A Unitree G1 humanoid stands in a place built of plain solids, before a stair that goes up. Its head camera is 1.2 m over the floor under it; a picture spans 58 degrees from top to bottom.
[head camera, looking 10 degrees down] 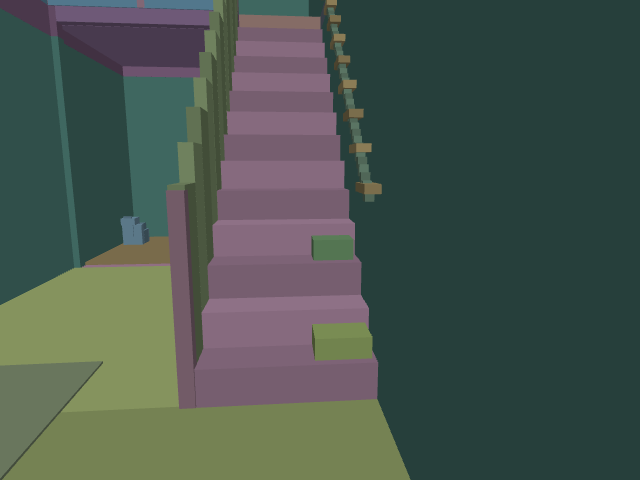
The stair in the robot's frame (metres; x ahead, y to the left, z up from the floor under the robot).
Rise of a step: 0.20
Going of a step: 0.25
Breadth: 0.92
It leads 5 degrees to the left of straight ahead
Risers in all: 14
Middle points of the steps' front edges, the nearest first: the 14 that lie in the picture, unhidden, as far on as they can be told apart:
2.02 0.16 0.20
2.27 0.18 0.41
2.52 0.20 0.61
2.77 0.23 0.81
3.02 0.25 1.02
3.27 0.27 1.22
3.52 0.29 1.43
3.77 0.32 1.63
4.02 0.34 1.83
4.27 0.36 2.04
4.52 0.38 2.24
4.77 0.41 2.44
5.02 0.43 2.65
5.27 0.45 2.85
